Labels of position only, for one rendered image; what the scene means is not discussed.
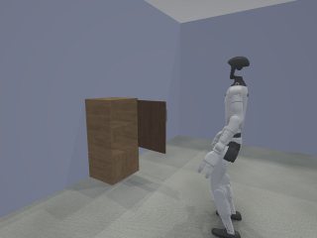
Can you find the cupboard door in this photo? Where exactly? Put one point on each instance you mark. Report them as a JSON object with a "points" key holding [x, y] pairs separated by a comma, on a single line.
{"points": [[152, 125]]}

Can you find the robot thigh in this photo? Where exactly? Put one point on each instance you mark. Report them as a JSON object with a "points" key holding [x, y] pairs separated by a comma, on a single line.
{"points": [[230, 154], [225, 180]]}

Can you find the left robot upper arm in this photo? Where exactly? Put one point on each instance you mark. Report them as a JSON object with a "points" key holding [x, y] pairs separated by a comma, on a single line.
{"points": [[236, 94]]}

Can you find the robot left thigh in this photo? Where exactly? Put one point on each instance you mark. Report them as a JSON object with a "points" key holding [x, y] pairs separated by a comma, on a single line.
{"points": [[230, 154]]}

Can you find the robot left hand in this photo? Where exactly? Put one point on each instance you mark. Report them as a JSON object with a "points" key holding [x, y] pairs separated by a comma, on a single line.
{"points": [[212, 159]]}

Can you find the robot right thigh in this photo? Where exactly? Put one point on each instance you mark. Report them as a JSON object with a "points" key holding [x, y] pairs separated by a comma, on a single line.
{"points": [[225, 180]]}

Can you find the robot left forearm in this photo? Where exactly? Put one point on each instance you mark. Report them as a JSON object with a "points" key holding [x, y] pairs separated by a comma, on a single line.
{"points": [[231, 130]]}

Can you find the robot right hand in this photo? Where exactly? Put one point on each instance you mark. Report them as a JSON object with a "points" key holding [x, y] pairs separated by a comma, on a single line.
{"points": [[220, 134]]}

